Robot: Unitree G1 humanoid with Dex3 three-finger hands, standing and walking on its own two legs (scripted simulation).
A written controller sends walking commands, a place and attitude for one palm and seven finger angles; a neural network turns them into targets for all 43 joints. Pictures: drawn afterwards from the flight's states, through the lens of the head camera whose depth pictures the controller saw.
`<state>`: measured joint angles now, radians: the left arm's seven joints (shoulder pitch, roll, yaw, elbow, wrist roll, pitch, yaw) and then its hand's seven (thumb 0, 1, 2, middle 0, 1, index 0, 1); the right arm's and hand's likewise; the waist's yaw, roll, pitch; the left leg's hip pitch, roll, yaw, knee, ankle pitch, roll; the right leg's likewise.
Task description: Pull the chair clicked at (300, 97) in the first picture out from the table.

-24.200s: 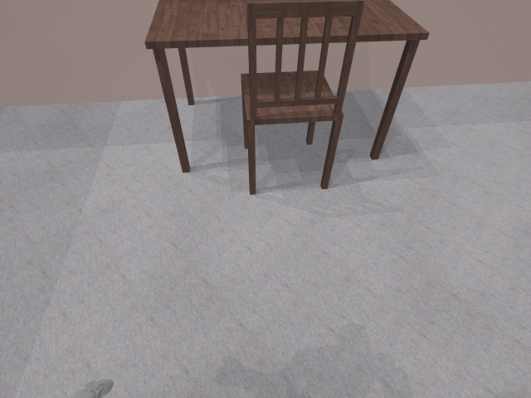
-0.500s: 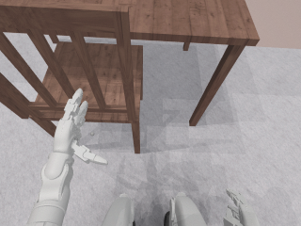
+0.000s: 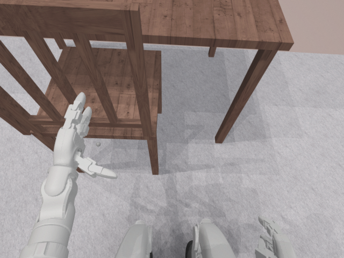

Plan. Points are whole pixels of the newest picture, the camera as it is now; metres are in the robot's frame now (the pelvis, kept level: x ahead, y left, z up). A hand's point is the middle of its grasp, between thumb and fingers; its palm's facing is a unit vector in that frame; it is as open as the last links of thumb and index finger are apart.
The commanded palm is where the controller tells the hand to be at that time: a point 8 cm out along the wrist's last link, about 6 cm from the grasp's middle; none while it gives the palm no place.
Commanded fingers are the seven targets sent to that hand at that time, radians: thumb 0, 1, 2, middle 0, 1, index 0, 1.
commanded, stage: aim the fingers beside a spindle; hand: left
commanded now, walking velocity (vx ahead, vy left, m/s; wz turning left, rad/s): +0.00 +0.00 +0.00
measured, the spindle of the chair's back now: (64, 86) +0.50 +0.28 +0.05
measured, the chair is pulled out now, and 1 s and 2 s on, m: -0.01 -0.01 -0.01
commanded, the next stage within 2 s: push the fingers through the gap in 0.62 s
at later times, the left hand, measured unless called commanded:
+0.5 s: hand (100, 151) +0.34 +0.17 +0.02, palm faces -0.09 -1.00 -0.01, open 17.0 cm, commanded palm +0.33 +0.23 +0.03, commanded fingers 0.00 -0.50 0.30 -0.06 -0.08 -0.06 -0.08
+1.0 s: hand (103, 139) +0.37 +0.17 +0.02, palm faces -0.05 -1.00 -0.03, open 17.0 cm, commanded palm +0.36 +0.22 +0.02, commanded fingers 0.00 -0.50 0.30 -0.06 -0.08 -0.06 -0.08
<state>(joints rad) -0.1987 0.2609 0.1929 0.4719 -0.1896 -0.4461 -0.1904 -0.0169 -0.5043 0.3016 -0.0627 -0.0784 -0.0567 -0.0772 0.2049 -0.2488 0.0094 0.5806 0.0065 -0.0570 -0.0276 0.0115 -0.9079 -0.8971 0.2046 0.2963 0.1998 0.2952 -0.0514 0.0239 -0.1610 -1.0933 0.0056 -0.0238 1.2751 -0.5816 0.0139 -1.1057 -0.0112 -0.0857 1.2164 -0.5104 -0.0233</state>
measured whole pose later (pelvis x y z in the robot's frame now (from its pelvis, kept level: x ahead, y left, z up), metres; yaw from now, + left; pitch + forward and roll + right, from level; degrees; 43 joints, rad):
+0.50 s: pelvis +0.00 +0.01 +0.00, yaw +0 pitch +23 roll -3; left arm -0.15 0.24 0.15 0.43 -0.21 -0.42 -0.24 -0.02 -0.50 0.30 -0.06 -0.08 -0.05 -0.08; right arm 0.21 -0.25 0.00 0.58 0.01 -0.07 -0.03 0.01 -0.91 -0.90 0.20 0.30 0.20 0.30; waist -0.05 0.03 -0.15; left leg -1.09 0.00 -0.02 1.28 -0.58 0.03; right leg -1.10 -0.01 -0.08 1.20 -0.50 -0.01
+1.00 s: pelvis +0.00 +0.01 +0.00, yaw +0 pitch +23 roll -3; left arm -0.27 0.24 0.16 0.51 -0.17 -0.44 -0.17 -0.02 -0.51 0.30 -0.06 -0.08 -0.06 -0.08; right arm 0.20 -0.25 0.01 0.59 0.00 -0.06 -0.03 0.01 -0.91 -0.90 0.21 0.30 0.20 0.30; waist -0.06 0.03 -0.16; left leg -1.12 0.00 -0.02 1.29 -0.58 0.03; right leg -1.12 -0.02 -0.08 1.22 -0.51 -0.01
